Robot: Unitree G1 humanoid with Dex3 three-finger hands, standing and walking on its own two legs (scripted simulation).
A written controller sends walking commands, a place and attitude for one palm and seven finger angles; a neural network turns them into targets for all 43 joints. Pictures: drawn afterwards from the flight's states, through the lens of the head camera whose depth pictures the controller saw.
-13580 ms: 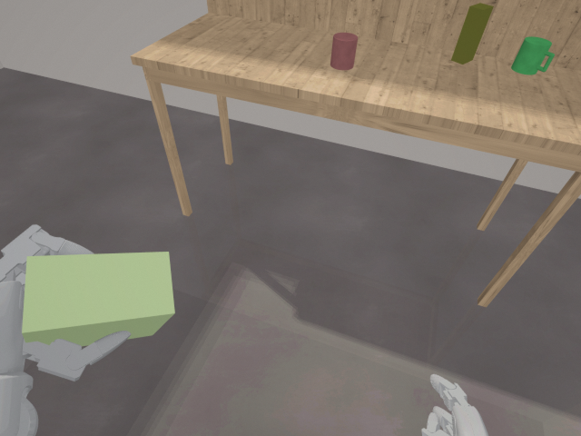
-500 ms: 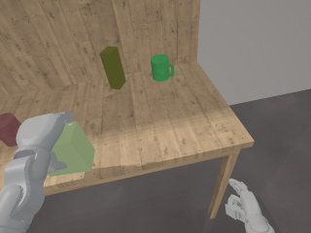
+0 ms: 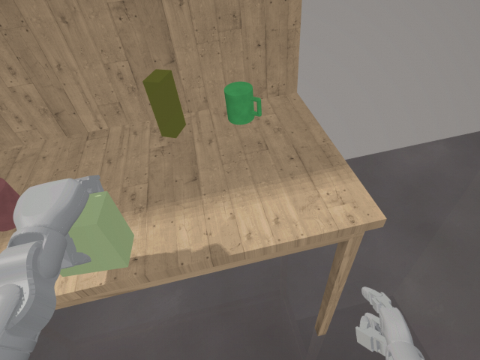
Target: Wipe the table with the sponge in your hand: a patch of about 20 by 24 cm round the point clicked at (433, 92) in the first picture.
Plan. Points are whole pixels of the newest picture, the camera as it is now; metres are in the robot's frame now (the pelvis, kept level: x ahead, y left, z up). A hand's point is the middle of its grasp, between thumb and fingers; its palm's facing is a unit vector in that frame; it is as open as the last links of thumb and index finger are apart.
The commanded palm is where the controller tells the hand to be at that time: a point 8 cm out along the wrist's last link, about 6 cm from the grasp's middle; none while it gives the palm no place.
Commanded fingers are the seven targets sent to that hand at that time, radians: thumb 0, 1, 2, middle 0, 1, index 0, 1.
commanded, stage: move the sponge above the wiping area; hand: left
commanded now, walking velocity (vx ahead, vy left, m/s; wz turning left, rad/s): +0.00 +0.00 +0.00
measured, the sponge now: (89, 242) +0.25 +0.30 +0.08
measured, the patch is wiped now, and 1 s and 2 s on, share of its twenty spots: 0.00 0.00 0.00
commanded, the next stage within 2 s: lower the sponge onto the table in 1.18 s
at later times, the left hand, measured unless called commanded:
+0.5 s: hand (80, 221) +0.26 +0.31 +0.12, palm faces +0.00 -0.05 -1.00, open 10.4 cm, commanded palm +0.24 +0.31 +0.19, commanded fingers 0.00 0.10 1.30 -1.20 -1.60 -1.20 -1.60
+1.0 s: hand (82, 217) +0.27 +0.31 +0.12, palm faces +0.00 -0.03 -1.00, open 10.4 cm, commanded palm +0.24 +0.31 +0.19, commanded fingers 0.00 0.10 1.30 -1.20 -1.60 -1.20 -1.60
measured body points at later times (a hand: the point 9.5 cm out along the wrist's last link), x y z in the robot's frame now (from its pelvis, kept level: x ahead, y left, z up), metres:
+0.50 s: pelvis +0.00 +0.01 +0.00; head +0.00 -0.04 +0.45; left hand +0.26 +0.31 +0.17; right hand +0.23 -0.20 -0.10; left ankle +0.03 +0.14 -0.74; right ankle -0.01 -0.11 -0.74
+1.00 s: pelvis +0.01 +0.00 +0.00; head +0.01 -0.05 +0.45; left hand +0.26 +0.31 +0.17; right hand +0.24 -0.21 -0.10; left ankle +0.03 +0.14 -0.74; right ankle -0.01 -0.11 -0.74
